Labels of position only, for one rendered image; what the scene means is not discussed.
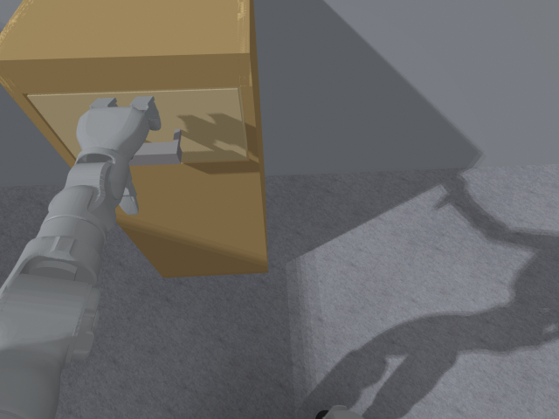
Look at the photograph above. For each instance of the robot right shin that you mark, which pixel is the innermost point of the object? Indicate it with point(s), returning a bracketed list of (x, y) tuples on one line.
[(336, 407)]

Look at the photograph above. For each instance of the robot left hand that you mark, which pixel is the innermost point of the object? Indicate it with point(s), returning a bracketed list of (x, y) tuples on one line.
[(122, 129)]

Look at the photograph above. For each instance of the left robot forearm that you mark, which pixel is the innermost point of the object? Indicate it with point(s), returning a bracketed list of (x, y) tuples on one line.
[(71, 238)]

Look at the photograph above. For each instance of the cabinet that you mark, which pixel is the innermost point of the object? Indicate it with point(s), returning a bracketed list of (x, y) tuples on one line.
[(197, 218)]

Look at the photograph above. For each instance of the left robot upper arm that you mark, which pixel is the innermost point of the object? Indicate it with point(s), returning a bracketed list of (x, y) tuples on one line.
[(45, 323)]

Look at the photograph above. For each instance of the handle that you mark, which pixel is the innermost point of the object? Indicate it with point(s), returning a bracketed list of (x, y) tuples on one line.
[(159, 153)]

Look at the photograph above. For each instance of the drawer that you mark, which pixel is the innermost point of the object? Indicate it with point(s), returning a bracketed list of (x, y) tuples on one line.
[(211, 119)]

